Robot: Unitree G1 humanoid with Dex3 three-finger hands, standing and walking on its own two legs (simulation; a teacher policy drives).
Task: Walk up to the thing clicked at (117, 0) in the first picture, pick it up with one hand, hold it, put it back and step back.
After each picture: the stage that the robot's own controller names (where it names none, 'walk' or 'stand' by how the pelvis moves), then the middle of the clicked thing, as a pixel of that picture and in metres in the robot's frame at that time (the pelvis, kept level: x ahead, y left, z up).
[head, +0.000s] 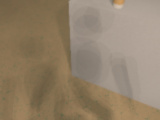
stand; out of the picture +0.92 -0.24 +0.06
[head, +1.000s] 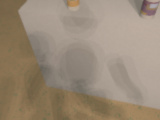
walk; out of the picture +0.83 +0.07 +0.09
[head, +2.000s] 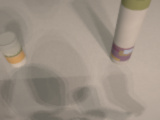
stand; (12, 50) +0.44 +0.25 +0.08
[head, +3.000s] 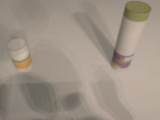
stand; (20, 56) +0.46 +0.22 +0.07
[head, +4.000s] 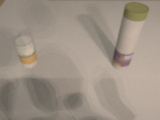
stand; (26, 52) +0.49 +0.22 +0.06
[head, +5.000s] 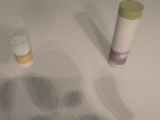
stand; (22, 51) +0.49 +0.24 +0.06
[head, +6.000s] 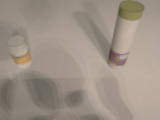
stand; (20, 52) +0.48 +0.24 +0.06
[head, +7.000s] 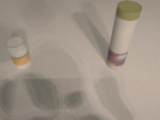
stand; (19, 53) +0.48 +0.24 +0.06
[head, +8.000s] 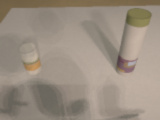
rise first; (30, 59) +0.47 +0.22 +0.06
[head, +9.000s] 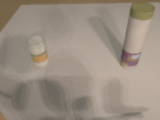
go down; (38, 51) +0.51 +0.21 +0.07
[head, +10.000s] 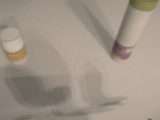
go down; (14, 47) +0.47 +0.20 +0.07
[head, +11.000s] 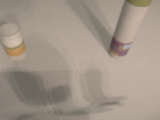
approach; (13, 42) +0.49 +0.20 +0.08
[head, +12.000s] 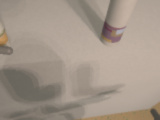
close in; out of the picture +0.49 +0.22 +0.11
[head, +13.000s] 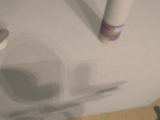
lift; out of the picture +0.50 +0.22 +0.12
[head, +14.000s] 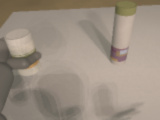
lift; (24, 52) +0.34 +0.16 +0.22
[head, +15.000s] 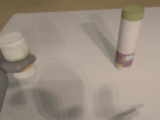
hold; (18, 55) +0.34 +0.18 +0.22
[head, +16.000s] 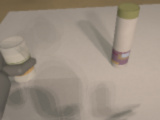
hold; (18, 59) +0.34 +0.18 +0.20
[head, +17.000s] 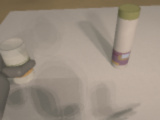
hold; (18, 61) +0.34 +0.19 +0.19
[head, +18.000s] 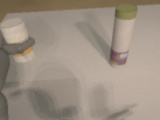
crouch; (18, 40) +0.40 +0.18 +0.23
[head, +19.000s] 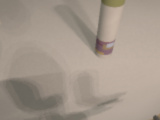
lower; out of the picture +0.50 +0.23 +0.25
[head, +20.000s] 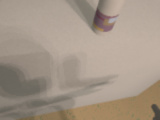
lower; out of the picture +0.53 +0.25 +0.13
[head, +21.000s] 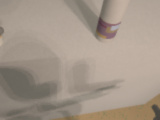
lower; out of the picture +0.51 +0.22 +0.12
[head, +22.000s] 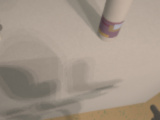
lower; out of the picture +0.51 +0.23 +0.12
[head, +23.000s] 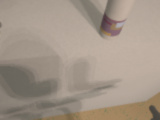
lower; out of the picture +0.51 +0.23 +0.12
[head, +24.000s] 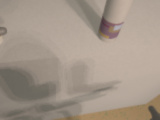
open; out of the picture +0.51 +0.23 +0.12
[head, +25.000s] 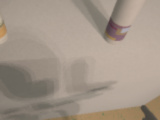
sink last; out of the picture +0.51 +0.22 +0.11
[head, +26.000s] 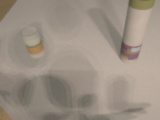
sink last; (33, 42) +0.52 +0.24 +0.08
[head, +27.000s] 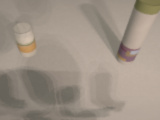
stand; (25, 40) +0.50 +0.22 +0.07
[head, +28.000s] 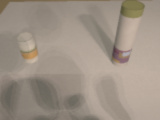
stand; (28, 48) +0.53 +0.23 +0.06
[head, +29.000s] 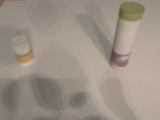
stand; (22, 51) +0.50 +0.24 +0.06
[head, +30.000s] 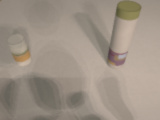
stand; (20, 50) +0.50 +0.25 +0.06
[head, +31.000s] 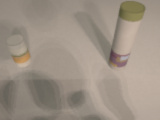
stand; (19, 51) +0.49 +0.24 +0.06
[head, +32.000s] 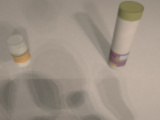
stand; (19, 51) +0.49 +0.25 +0.06
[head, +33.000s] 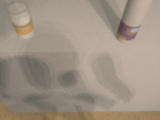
walk; (22, 21) +0.55 +0.22 +0.07
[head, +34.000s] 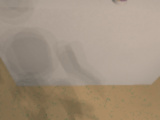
walk; out of the picture +0.79 +0.19 +0.08
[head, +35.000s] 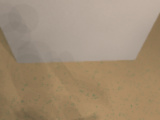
stand; out of the picture +1.10 +0.32 +0.08
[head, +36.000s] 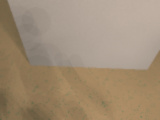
stand; out of the picture +1.11 +0.21 +0.08
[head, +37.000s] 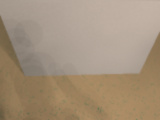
stand; out of the picture +1.11 +0.24 +0.06
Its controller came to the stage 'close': yes
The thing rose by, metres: 0.22
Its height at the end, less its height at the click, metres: +0.00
